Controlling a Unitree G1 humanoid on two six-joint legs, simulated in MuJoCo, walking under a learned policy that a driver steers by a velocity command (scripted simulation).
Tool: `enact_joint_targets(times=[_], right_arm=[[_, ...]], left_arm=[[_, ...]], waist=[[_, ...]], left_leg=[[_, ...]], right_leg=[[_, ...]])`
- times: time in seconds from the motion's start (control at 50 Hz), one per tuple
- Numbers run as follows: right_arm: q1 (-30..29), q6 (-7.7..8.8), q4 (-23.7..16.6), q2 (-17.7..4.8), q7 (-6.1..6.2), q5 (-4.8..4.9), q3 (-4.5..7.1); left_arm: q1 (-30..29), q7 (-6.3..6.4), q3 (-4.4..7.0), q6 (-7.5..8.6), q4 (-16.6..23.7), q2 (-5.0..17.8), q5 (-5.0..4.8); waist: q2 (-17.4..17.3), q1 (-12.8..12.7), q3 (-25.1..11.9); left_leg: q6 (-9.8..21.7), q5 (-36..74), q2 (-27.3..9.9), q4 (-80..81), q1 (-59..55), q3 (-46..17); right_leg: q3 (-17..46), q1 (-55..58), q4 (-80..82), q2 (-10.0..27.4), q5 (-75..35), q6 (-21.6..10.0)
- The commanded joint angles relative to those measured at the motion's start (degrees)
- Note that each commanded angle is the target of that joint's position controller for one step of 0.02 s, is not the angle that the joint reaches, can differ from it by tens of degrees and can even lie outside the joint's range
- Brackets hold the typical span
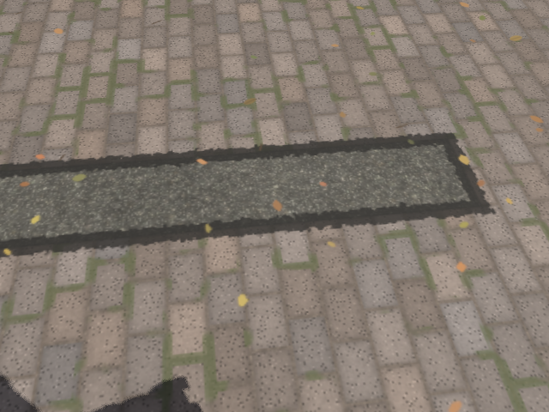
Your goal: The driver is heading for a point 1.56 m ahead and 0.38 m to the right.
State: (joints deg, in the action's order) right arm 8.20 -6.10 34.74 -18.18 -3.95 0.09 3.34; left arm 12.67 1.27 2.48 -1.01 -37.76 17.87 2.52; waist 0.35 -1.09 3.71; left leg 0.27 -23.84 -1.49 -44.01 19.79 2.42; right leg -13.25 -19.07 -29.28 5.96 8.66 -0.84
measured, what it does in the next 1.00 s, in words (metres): steps on the spot, turning right: left foot, then right foot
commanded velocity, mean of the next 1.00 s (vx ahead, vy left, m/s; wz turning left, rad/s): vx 0.01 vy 0.00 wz -0.37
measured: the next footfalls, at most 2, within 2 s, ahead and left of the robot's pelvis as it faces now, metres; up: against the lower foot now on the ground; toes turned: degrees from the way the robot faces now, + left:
left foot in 0.04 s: +0.04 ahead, +0.10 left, +0.00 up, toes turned +4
right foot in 0.44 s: +0.02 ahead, -0.08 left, +0.00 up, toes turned +0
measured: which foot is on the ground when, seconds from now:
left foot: up 0.00-0.02, down 0.04-0.44, up 0.46-0.80, down 0.82-1.00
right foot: down 0.00-0.02, up 0.04-0.42, down 0.44-0.82, up 0.84-1.00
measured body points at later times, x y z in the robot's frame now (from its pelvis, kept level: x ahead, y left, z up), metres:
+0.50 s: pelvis +0.00 +0.00 +0.00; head +0.02 -0.02 +0.45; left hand +0.07 +0.28 -0.11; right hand +0.16 -0.25 -0.11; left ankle -0.01 +0.10 -0.70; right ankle -0.02 -0.08 -0.73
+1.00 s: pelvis -0.01 +0.04 +0.01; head +0.04 +0.05 +0.46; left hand +0.25 +0.24 -0.10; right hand +0.00 -0.27 -0.07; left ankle +0.06 +0.12 -0.73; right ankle -0.09 -0.05 -0.65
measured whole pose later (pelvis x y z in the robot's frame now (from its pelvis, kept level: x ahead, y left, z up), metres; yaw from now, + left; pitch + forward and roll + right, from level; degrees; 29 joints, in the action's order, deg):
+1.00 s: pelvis -0.01 +0.04 +0.01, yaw -30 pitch +0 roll +0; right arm 9.7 -1.1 37.2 -16.1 2.4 -1.9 0.9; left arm 11.3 -2.7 6.1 -4.5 -39.5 21.0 0.9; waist 3.1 -0.4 3.8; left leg 2.0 -11.4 0.3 -23.9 13.1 2.3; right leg 4.7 -28.1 -63.4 -4.6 23.0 2.6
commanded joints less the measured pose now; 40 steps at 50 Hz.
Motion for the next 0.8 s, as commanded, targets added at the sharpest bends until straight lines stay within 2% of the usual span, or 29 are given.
enact_joint_targets(times=[0.02, 0.04, 0.06, 0.08, 0.1, 0.12, 0.14, 0.16, 0.18, 0.22, 0.26, 0.3, 0.32, 0.34, 0.38, 0.4, 0.42, 0.44, 0.46, 0.48, 0.5, 0.52, 0.54, 0.56, 0.58, 0.64, 0.7, 0.76, 0.8], right_arm=[[6.86, 1.26, -1.67, -5.58, 0.29, -0.27, 1.97], [8.33, 1.93, -1.31, -9.12, 1.45, -1.01, 2.53], [7.14, 2.05, -3.85, -17.83, 2.35, -1.83, 4.54], [9.07, 2.08, -2.62, -14.64, 3.15, -2.32, 4.28], [4.86, 2.28, -2.51, -11.55, 3.64, -2.17, 2.89], [0.3, 2.47, -2.84, -9.53, 3.74, -1.95, 2.25], [-2.16, 2.86, -3.28, -8.17, 4.06, -1.5, 1.81], [-1.99, 3.14, -3.06, -6.29, 4.12, -1.08, 1.15], [-0.86, 3.38, -2.55, -5.4, 4.05, -0.86, 0.76], [-0.03, 4.03, -1.48, -2.54, 4.25, -0.97, -0.41], [0.4, 4.67, -0.11, -0.18, 4.68, -1.58, -1.64], [2.5, 4.63, 1.44, -3.92, 5.13, -2.07, -0.59], [3.35, 4.36, 2.01, -5.68, 5.26, -1.92, 0.04], [3.72, 4.08, 2.35, -6.51, 5.37, -1.64, 0.43], [2.63, 3.76, 2.52, -6.68, 5.73, -1.08, 0.78], [1.49, 3.71, 2.51, -6.66, 5.96, -0.81, 0.95], [1.33, 3.84, 2.67, -6.64, 6.18, -0.79, 1.18], [1.34, 3.91, 1.58, -5.27, 6.29, -1.12, 1.13], [-2.45, 3.64, -1.75, -2.31, 6.36, -0.97, 0.22], [-3.57, 3.47, -1.77, -1.78, 6.58, -1.68, -0.26], [-2.97, 3.48, -0.89, -2.25, 6.28, -1.44, -0.09], [-2.62, 3.74, -0.15, -2.74, 5.93, -0.97, 0.16], [-2.76, 3.98, -0.24, -3.45, 5.64, -1.11, 0.41], [-2.46, 4.06, 0.07, -3.38, 5.35, -1.53, 0.36], [-2.2, 4.0, 0.37, -2.8, 5.03, -1.61, 0.14], [-3.74, 4.06, -0.44, -1.66, 4.75, -1.09, -0.55], [-4.24, 4.52, -1.04, -2.45, 5.01, -1.04, -0.72], [-1.63, 5.26, -0.7, -3.75, 5.57, -0.68, -0.53], [2.74, 5.94, 0.34, -4.24, 6.36, -0.66, -0.33]], left_arm=[[1.11, -0.55, 2.91, -0.2, 2.87, 8.33, -0.52], [3.65, -1.32, 2.46, -0.83, 2.55, 5.36, -0.87], [0.09, -0.31, 1.72, -1.74, 7.06, 3.8, -0.69], [-4.53, 0.19, 2.12, -2.4, 6.9, 5.81, -0.9], [-2.81, -0.05, 1.8, -2.54, 6.06, 4.37, -1.91], [-0.21, -0.29, 1.91, -2.14, 4.06, 4.64, -2.16], [1.92, -0.39, 2.42, -1.83, 2.29, 5.71, -1.44], [3.57, -0.64, 2.6, -1.76, 0.76, 6.3, -0.98], [3.65, -0.92, 2.59, -1.85, 0.36, 6.09, -1.15], [4.19, -1.53, 1.57, -2.31, -0.86, 3.44, -2.02], [3.32, -2.0, 0.22, -2.74, -1.68, 0.44, -2.15], [1.69, -2.12, 0.84, -2.96, -1.07, 2.63, -2.21], [1.86, -2.17, 1.2, -2.8, -0.75, 3.71, -2.31], [2.28, -2.18, 1.32, -2.51, -0.57, 3.98, -2.47], [3.64, -2.15, 1.11, -1.78, -0.75, 2.85, -2.66], [4.68, -2.11, 0.96, -1.36, -0.97, 2.1, -2.6], [4.99, -2.01, 1.04, -0.82, -0.81, 2.61, -2.29], [6.43, -1.84, 2.11, -0.13, -0.66, 7.13, -1.38], [8.57, -1.89, 4.42, 0.02, -0.95, 14.32, -2.09], [13.02, -1.99, 4.78, 0.06, -1.93, 13.93, -1.96], [10.79, -1.68, 4.57, -0.2, -1.69, 11.49, -2.3], [5.95, -1.29, 4.14, -0.86, -0.74, 9.42, -2.45], [2.59, -0.98, 3.83, -1.34, 0.16, 8.09, -2.77], [1.13, -0.92, 3.78, -1.61, 0.73, 7.21, -2.81], [1.74, -1.05, 3.92, -1.82, 0.74, 7.14, -2.8], [4.94, -1.29, 5.04, -2.17, 0.19, 8.95, -2.64], [4.17, -1.68, 5.74, -2.47, 0.9, 10.28, -2.1], [0.89, -2.26, 6.12, -2.44, 2.0, 10.99, -1.88], [-2.84, -2.33, 6.0, -2.28, 2.9, 10.6, -2.33]], waist=[[3.37, 3.21, -7.87], [-12.05, 3.35, -4.14], [-19.66, 3.9, -1.06], [-11.32, 6.09, -1.49], [-11.17, 2.67, -1.37], [-10.11, 0.12, -1.55], [-10.72, -0.68, -3.25], [-10.04, -0.58, -5.38], [-8.17, -0.29, -6.59], [-6.21, 0.06, -7.63], [-7.47, 1.21, -6.58], [-9.72, 3.01, -4.59], [-9.46, 3.1, -4.21], [-8.5, 2.88, -4.2], [-6.59, 1.67, -4.56], [-5.84, 0.51, -4.65], [-3.87, -0.25, -4.4], [4.9, 0.18, -4.8], [15.43, -0.74, -1.15], [13.44, -3.04, -3.32], [7.92, -1.63, -2.9], [4.87, 0.35, -1.98], [5.04, 1.41, -1.75], [5.68, 1.43, -3.3], [5.43, 0.91, -4.67], [5.14, -1.3, -6.1], [6.9, -2.08, -6.44], [8.5, -0.89, -6.69], [8.64, 2.16, -6.35]], left_leg=[[2.84, 4.04, 2.97, 15.41, -15.48, 0.35], [5.65, 3.4, -7.81, 28.29, -16.93, -17.23], [13.84, 16.06, -21.88, 30.84, -8.99, -36.69], [15.81, 21.43, -19.76, 28.85, -6.52, -29.52], [14.4, 23.68, -15.65, 27.82, -4.52, -23.4], [12.12, 24.05, -11.26, 27.33, -4.54, -18.41], [11.27, 28.55, -8.7, 25.93, -6.33, -15.51], [11.52, 34.57, -7.92, 24.9, -7.96, -14.0], [11.75, 37.49, -8.23, 24.28, -9.61, -13.87], [11.36, 35.97, -9.13, 24.84, -12.81, -12.16], [9.85, 29.39, -9.03, 25.66, -11.65, -9.84], [10.71, 28.15, -10.66, 24.15, -11.33, -10.56], [11.37, 30.54, -11.93, 22.92, -12.04, -11.41], [11.79, 33.55, -13.09, 21.64, -12.73, -11.92], [11.25, 36.81, -13.68, 18.7, -13.4, -11.17], [9.89, 35.81, -12.94, 16.56, -12.48, -9.73], [7.31, 30.57, -11.04, 13.25, -10.17, -7.73], [3.59, 19.35, -5.07, 2.2, -3.7, -2.8], [-0.61, -4.73, 7.03, -6.19, 10.75, 1.43], [-0.73, -14.44, 6.46, -16.23, 14.55, -4.43], [-0.83, -10.04, 4.73, -20.31, 15.13, -6.76], [-1.02, -4.9, 3.36, -19.45, 14.64, -7.29], [-1.43, -1.4, 2.83, -17.18, 14.44, -7.21], [-2.15, 0.54, 3.18, -15.59, 13.37, -6.44], [-2.82, 1.19, 3.83, -13.69, 12.49, -5.75], [-3.55, 1.79, 4.56, -6.74, 12.02, -5.92], [-2.89, 1.94, 5.68, -0.54, 8.35, -6.56], [-1.8, 2.15, 7.11, 6.53, 1.53, -7.09], [-1.09, 6.95, 7.01, 18.07, -7.47, -7.29]], right_leg=[[5.13, -4.06, 1.24, 10.28, 7.04, -1.2], [-0.3, -13.18, -13.66, 4.2, 18.4, 3.46], [4.93, -22.7, -23.32, -4.42, 28.25, 6.33], [11.98, -18.89, -31.25, -2.58, 24.36, 5.37], [13.5, -16.87, -32.18, -2.66, 19.16, 4.56], [13.72, -14.68, -31.4, -2.62, 14.1, 4.06], [12.24, -13.38, -32.65, -3.57, 11.36, 3.66], [11.76, -11.64, -33.89, -4.1, 10.99, 3.62], [11.82, -10.97, -33.91, -4.46, 11.5, 3.53], [12.08, -8.82, -27.49, -3.81, 11.63, 3.2], [12.68, -2.08, -16.17, -3.65, 11.53, 2.26], [11.83, -0.36, -13.09, -5.84, 14.78, 1.14], [11.28, -0.98, -12.92, -6.37, 16.3, 0.62], [10.91, -1.17, -12.33, -6.45, 17.2, 0.13], [9.87, 0.44, -8.02, -6.62, 15.84, -0.77], [9.6, 2.83, -2.86, -6.9, 11.92, -1.35], [12.95, 5.57, 3.55, -6.08, 4.93, -2.33], [27.12, 9.47, 8.82, 1.69, -6.38, -4.91], [44.52, 12.34, 9.22, 12.32, -30.75, -13.73], [48.03, 14.53, 11.16, 15.03, -32.17, -19.04], [43.1, 13.97, 10.55, 11.93, -25.67, -18.7], [38.63, 11.84, 10.56, 7.82, -19.21, -15.86], [36.34, 11.32, 10.55, 4.82, -16.84, -13.46], [34.43, 12.05, 9.96, 2.46, -17.81, -12.31], [33.9, 12.67, 9.4, 1.32, -18.08, -11.85], [36.95, 14.42, 8.2, 1.09, -14.27, -11.99], [41.14, 11.95, 7.73, 0.44, -10.13, -11.41], [44.99, 8.15, 7.01, -0.99, -10.57, -9.29], [45.69, 3.06, 5.49, -3.72, -5.81, -5.71]])
Keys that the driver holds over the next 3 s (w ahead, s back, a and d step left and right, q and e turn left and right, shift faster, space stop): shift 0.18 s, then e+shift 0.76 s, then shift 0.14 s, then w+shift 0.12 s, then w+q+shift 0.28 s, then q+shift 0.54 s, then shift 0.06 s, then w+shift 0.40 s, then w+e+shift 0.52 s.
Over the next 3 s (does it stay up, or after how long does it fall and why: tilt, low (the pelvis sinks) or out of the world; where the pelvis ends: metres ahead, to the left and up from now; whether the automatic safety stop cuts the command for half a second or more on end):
stays up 0.89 -0.12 0.00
